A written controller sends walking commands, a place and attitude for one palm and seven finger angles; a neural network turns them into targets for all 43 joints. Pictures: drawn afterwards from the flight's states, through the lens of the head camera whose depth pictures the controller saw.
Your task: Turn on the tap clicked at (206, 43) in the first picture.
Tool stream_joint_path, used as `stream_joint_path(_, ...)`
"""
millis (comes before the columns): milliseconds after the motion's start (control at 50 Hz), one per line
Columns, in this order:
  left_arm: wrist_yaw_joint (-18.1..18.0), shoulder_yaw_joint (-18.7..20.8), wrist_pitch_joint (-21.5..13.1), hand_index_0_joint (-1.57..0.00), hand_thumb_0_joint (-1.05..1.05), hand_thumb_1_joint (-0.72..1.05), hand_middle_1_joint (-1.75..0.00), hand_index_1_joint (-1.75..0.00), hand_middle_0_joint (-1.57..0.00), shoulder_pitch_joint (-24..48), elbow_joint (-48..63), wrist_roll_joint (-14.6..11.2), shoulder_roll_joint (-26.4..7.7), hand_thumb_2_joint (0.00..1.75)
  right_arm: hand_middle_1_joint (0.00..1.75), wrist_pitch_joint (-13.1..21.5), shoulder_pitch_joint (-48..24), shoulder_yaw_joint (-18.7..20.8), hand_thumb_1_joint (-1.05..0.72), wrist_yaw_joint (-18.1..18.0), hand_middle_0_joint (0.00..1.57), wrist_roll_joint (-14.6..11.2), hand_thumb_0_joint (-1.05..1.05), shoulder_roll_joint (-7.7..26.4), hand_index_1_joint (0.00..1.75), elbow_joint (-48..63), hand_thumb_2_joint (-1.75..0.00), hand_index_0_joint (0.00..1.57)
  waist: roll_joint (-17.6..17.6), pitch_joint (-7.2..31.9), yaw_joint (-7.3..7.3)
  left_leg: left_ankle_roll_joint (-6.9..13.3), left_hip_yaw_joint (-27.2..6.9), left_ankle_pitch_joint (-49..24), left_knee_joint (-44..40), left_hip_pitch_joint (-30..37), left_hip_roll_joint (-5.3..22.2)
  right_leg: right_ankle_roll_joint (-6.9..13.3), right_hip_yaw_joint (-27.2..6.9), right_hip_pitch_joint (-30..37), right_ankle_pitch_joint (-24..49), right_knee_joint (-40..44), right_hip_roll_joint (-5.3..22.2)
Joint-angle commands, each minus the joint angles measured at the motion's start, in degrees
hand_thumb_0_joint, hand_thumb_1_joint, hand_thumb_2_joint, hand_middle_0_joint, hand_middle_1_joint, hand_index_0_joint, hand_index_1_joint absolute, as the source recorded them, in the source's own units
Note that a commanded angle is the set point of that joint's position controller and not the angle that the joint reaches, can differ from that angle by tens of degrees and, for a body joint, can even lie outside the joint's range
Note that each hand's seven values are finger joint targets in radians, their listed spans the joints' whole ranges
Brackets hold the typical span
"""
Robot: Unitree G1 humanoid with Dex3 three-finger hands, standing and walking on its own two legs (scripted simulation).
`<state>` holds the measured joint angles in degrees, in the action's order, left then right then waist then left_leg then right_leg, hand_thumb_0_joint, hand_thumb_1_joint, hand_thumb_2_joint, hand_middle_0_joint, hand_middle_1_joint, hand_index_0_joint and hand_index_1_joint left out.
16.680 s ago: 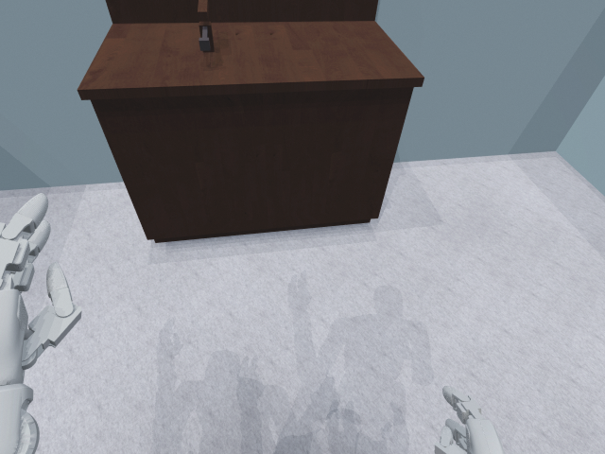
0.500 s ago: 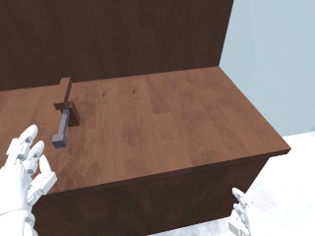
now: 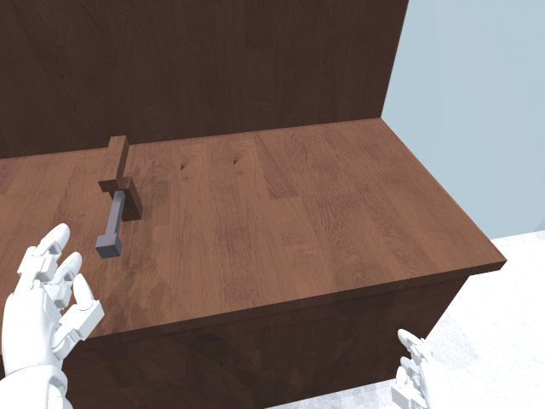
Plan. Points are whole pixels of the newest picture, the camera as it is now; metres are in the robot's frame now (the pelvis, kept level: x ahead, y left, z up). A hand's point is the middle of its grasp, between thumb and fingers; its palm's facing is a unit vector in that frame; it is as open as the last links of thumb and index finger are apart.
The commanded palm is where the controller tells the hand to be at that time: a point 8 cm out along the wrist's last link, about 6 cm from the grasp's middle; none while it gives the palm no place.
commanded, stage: turn the palm inward beside the body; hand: left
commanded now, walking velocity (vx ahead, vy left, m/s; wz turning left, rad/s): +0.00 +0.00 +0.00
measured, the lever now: (109, 245) +0.31 +0.31 +0.08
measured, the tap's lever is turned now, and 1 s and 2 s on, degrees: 0 0 0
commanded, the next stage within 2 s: reach beside the lever's end, fingers flat in 0.22 s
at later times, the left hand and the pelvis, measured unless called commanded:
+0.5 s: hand (108, 306) +0.19 +0.22 +0.13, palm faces +0.51 -0.85 -0.13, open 7.4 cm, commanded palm +0.14 +0.27 +0.14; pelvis +0.00 -0.02 +0.00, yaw +0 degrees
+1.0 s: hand (96, 292) +0.21 +0.26 +0.12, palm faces +0.53 -0.84 -0.13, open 7.5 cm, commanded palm +0.17 +0.30 +0.12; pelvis +0.01 -0.01 +0.00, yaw +0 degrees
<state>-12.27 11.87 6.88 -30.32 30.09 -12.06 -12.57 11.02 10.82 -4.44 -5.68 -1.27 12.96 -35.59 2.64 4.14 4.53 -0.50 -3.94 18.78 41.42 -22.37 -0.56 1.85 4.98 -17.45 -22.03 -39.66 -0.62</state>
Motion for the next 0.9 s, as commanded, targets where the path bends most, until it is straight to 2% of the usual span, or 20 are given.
stream_joint_path(0, -0.5, 5.8, -4.8, -0.2, 0.0, 0.9, -0.3, -0.3, -0.2, 4.2, 13.5, 0.5, -8.2, 0.9, 0.3, 3.7, -9.0, 3.0, -0.9, -0.8, 0.2, 0.0, 0.0, 6.4, 0.3, 9.8, -0.9, 0.2, 0.2, 2.4, 0.22, 1.7, -0.4, -6.0, -6.7, 4.1, 0.2, -0.2, -0.8, -3.3, 6.5, 8.4, 0.9)
stream_joint_path(20, -0.5, 4.3, -5.0, -0.2, 0.0, 0.9, -0.3, -0.3, -0.2, 4.6, 13.5, 0.5, -6.7, 0.9, 0.3, 3.6, -8.9, 2.9, -0.9, -0.7, 0.2, 0.1, 0.0, 6.2, 0.3, 10.1, -0.9, 0.2, -0.2, 2.2, -0.3, 1.8, -0.2, -6.0, -6.6, 4.2, 0.1, -0.4, -0.8, -3.7, 6.8, 8.3, 1.0)
stream_joint_path(100, -0.8, 5.4, -5.4, -0.2, 0.0, 0.9, -0.3, -0.3, -0.2, 4.1, 13.0, 0.7, -8.1, 0.9, 0.3, 3.7, -8.9, 2.9, -0.9, -0.6, 0.2, 0.0, 0.0, 6.4, 0.3, 9.8, -0.9, 0.2, 0.5, 1.8, 0.03, 1.9, -0.4, -5.4, -6.6, 3.9, 0.0, -0.2, -1.0, -3.7, 6.3, 8.6, 1.0)
stream_joint_path(120, -0.6, 3.5, -5.4, -0.2, 0.0, 0.9, -0.3, -0.3, -0.2, 4.5, 13.1, 0.7, -6.1, 0.9, 0.3, 3.6, -9.1, 2.9, -0.9, -0.6, 0.2, 0.0, 0.0, 6.2, 0.3, 10.1, -0.9, 0.2, -0.1, 1.5, -0.47, 1.9, -0.2, -4.9, -6.5, 3.9, 0.0, -0.4, -0.9, -4.2, 5.8, 8.6, 1.0)
stream_joint_path(180, -0.3, 4.2, -5.8, -0.2, 0.0, 0.9, -0.3, -0.3, -0.2, 3.8, 13.3, 0.3, -6.9, 0.9, 0.3, 3.8, -8.6, 3.2, -0.9, -0.6, 0.2, 0.1, 0.0, 6.6, 0.3, 10.1, -0.9, 0.2, -1.2, 3.3, -0.35, 2.1, 0.1, -7.1, -5.8, 4.3, -0.1, -0.4, -1.2, -2.9, 8.5, 8.6, 1.1)
stream_joint_path(200, -0.4, 5.4, -5.7, -0.2, 0.0, 0.9, -0.3, -0.3, -0.2, 3.4, 13.3, 0.6, -8.1, 0.9, 0.3, 3.7, -8.8, 3.2, -0.9, -0.7, 0.2, 0.0, 0.0, 6.5, 0.3, 9.9, -0.9, 0.2, 0.6, 2.9, 0.07, 2.1, 0.2, -7.4, -5.7, 4.5, -0.1, -0.3, -1.5, -2.8, 8.9, 8.8, 1.2)
stream_joint_path(220, -0.4, 3.8, -5.7, -0.2, 0.0, 0.9, -0.3, -0.3, -0.2, 4.1, 13.5, 0.7, -6.6, 0.9, 0.3, 3.7, -8.7, 3.0, -0.9, -0.6, 0.2, 0.0, 0.0, 6.3, 0.3, 10.1, -0.9, 0.2, 0.2, 2.5, -0.4, 1.9, 0.2, -7.0, -5.9, 4.4, -0.1, -0.4, -1.2, -3.3, 8.5, 8.6, 1.2)
stream_joint_path(280, -0.2, 4.6, -5.6, -0.2, 0.0, 0.9, -0.3, -0.3, -0.2, 3.7, 11.9, -0.1, -6.9, 0.9, 0.3, 3.8, -8.6, 3.2, -0.9, -0.8, 0.2, 0.1, 0.0, 6.6, 0.3, 10.0, -0.9, 0.2, -2.5, 1.8, -0.35, 2.2, 0.3, -6.2, -5.6, 3.7, -0.2, -0.7, -1.7, -3.2, 8.1, 9.4, 1.3)
stream_joint_path(300, -0.2, 5.4, -5.6, -0.2, 0.0, 0.9, -0.3, -0.3, -0.2, 3.6, 12.2, 0.2, -7.9, 0.9, 0.3, 3.7, -8.8, 3.3, -0.9, -0.9, 0.2, -0.1, 0.0, 6.5, 0.3, 9.8, -0.9, 0.2, -1.7, 1.8, -0.04, 2.2, 0.4, -6.5, -5.5, 3.9, -0.2, -0.6, -1.9, -3.0, 8.1, 9.7, 1.2)
stream_joint_path(360, -0.3, 4.4, -6.0, -0.2, 0.0, 0.9, -0.3, -0.3, -0.2, 4.0, 11.2, 0.3, -6.9, 0.9, 0.3, 3.5, -8.4, 3.2, -0.9, -0.7, 0.2, 0.0, 0.0, 6.4, 0.3, 9.9, -0.9, 0.2, -0.7, 1.4, -0.5, 2.2, 0.7, -6.6, -5.3, 3.8, -0.3, -0.7, -2.0, -3.6, 8.8, 9.5, 1.3)
stream_joint_path(480, -0.4, 5.9, -7.1, -0.2, 0.0, 0.9, -0.3, -0.3, -0.2, 8.4, 7.6, 0.2, -8.2, 0.9, 0.3, 3.6, -8.7, 3.4, -0.9, -1.1, 0.2, 0.2, 0.0, 6.6, 0.3, 9.2, -0.9, 0.2, -2.5, 1.6, -0.86, 2.4, 0.7, -5.1, -5.0, 3.4, -0.7, -1.0, -3.1, -3.8, 7.3, 10.3, 1.5)
stream_joint_path(500, -0.3, 7.7, -7.1, -0.2, 0.0, 0.9, -0.3, -0.3, -0.2, 8.3, 7.1, 0.3, -9.9, 0.9, 0.3, 3.5, -8.6, 3.5, -0.9, -1.2, 0.2, 0.1, 0.0, 6.6, 0.3, 8.9, -0.9, 0.2, -1.1, 1.8, -0.38, 2.3, 0.8, -5.3, -5.1, 3.5, -0.7, -0.8, -3.3, -3.2, 7.3, 10.6, 1.5)
stream_joint_path(520, 0.1, 5.6, -7.2, -0.2, 0.0, 0.9, -0.3, -0.3, -0.2, 10.5, 6.9, 0.3, -8.1, 0.9, 0.3, 3.4, -8.8, 3.1, -0.9, -1.2, 0.2, 0.1, 0.0, 6.4, 0.3, 9.0, -0.9, 0.2, -0.6, 1.5, -1.09, 2.3, 0.9, -5.3, -5.2, 3.6, -0.8, -0.9, -3.2, -3.6, 7.6, 10.3, 1.6)
stream_joint_path(580, 0.4, 8.3, -7.3, -0.2, 0.0, 0.9, -0.3, -0.3, -0.2, 12.4, 3.8, -0.4, -10.1, 0.9, 0.3, 3.3, -8.4, 3.4, -0.9, -1.5, 0.2, 0.1, 0.0, 6.7, 0.3, 8.2, -0.9, 0.2, -1.9, 2.2, -1.03, 2.4, 1.0, -5.6, -4.9, 3.2, -0.8, -1.1, -3.9, -2.8, 8.3, 10.9, 1.6)
stream_joint_path(600, 0.5, 10.2, -7.2, -0.2, 0.0, 0.9, -0.3, -0.3, -0.2, 11.7, 2.9, -0.5, -11.7, 0.9, 0.3, 3.2, -8.6, 3.6, -0.9, -1.5, 0.2, 0.0, 0.0, 6.7, 0.3, 7.9, -0.9, 0.2, -1.0, 2.6, -0.34, 2.3, 1.0, -6.1, -5.1, 3.2, -0.8, -0.9, -4.2, -2.1, 8.8, 11.1, 1.6)
stream_joint_path(640, 1.1, 9.1, -7.5, -0.2, 0.0, 0.9, -0.3, -0.3, -0.2, 12.4, 2.0, -0.7, -10.3, 0.9, 0.3, 3.1, -8.6, 3.6, -0.9, -1.5, 0.2, -0.1, 0.0, 6.5, 0.3, 8.1, -0.9, 0.2, -1.2, 3.1, -0.76, 2.3, 1.3, -7.4, -5.0, 3.7, -0.8, -1.0, -4.0, -1.9, 11.1, 10.6, 1.7)
stream_joint_path(700, 1.8, 11.1, -8.2, -0.2, 0.0, 0.9, -0.3, -0.3, -0.2, 9.8, 1.1, -1.0, -11.6, 0.9, 0.3, 3.3, -7.9, 4.0, -0.9, -1.2, 0.2, 0.0, 0.0, 6.7, 0.3, 7.9, -0.9, 0.2, 0.0, 5.1, 0.0, 2.2, 1.6, -10.1, -4.9, 4.1, -0.9, -0.9, -3.8, -0.2, 15.7, 9.7, 1.6)
stream_joint_path(780, 2.6, 11.7, -9.3, -0.2, 0.0, 0.9, -0.29, -0.29, -0.2, 11.1, -1.2, -1.8, -11.4, 0.9, 0.3, 3.3, -7.0, 4.3, -0.9, -1.1, 0.2, -0.1, 0.0, 7.0, 0.3, 7.6, -0.9, 0.2, -2.5, 3.8, -0.71, 2.2, 1.5, -10.3, -4.8, 3.3, -0.7, -1.2, -3.5, -0.9, 16.7, 9.5, 1.5)
stream_joint_path(800, 2.7, 12.5, -9.6, -0.2, 0.0, 0.9, -0.29, -0.29, -0.2, 11.9, -1.2, -1.6, -12.3, 0.9, 0.3, 3.3, -7.2, 4.3, -0.9, -1.1, 0.2, -0.1, 0.0, 7.0, 0.3, 7.4, -0.9, 0.2, -1.2, 4.0, -0.57, 2.2, 1.6, -10.7, -4.9, 3.6, -0.8, -1.1, -3.6, -0.7, 17.0, 9.5, 1.4)
stream_joint_path(880, 2.8, 10.4, -11.8, -0.19, 0.0, 0.9, -0.28, -0.28, -0.19, 13.4, -0.7, -1.2, -10.6, 0.9, 0.3, 4.0, -6.8, 4.4, -0.9, -0.8, 0.2, -0.1, 0.0, 7.1, 0.3, 7.5, -0.9, 0.2, 0.4, 4.4, -1.22, 2.1, 1.2, -10.0, -5.0, 3.9, -0.9, -0.8, -2.8, -2.1, 14.8, 8.7, 1.1)
